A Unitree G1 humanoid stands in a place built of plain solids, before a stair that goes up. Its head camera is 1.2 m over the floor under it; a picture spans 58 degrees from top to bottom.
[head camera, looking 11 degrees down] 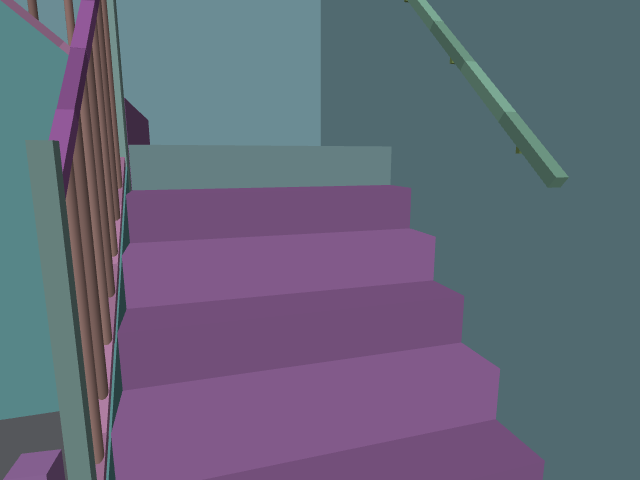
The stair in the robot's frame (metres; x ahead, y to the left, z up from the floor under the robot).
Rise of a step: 0.21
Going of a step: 0.24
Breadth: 1.33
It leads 17 degrees to the left of straight ahead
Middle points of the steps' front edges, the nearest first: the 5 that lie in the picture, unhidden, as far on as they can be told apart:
1.30 -0.02 0.42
1.54 0.03 0.63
1.77 0.10 0.83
2.00 0.17 1.04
2.24 0.25 1.25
